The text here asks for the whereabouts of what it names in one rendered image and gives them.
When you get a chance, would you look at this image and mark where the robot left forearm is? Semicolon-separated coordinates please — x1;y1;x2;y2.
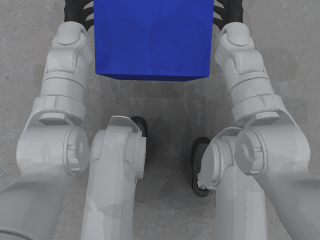
16;21;93;169

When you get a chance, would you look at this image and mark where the robot right forearm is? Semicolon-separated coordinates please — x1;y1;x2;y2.
214;22;311;159

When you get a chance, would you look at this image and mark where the robot left hand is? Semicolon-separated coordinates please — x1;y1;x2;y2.
64;0;94;31

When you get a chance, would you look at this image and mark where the robot left thigh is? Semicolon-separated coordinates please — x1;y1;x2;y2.
80;125;147;240

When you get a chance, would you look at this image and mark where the right robot upper arm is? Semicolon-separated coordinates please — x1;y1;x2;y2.
234;123;320;240

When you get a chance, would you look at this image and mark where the carton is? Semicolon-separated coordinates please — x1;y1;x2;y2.
93;0;214;82

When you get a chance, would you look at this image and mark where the robot right foot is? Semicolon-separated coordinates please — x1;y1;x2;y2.
190;137;211;197

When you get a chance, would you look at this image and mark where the left robot upper arm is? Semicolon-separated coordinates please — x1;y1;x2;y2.
0;125;90;240

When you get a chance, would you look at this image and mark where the robot right hand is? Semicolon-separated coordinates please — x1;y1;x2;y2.
212;0;244;32

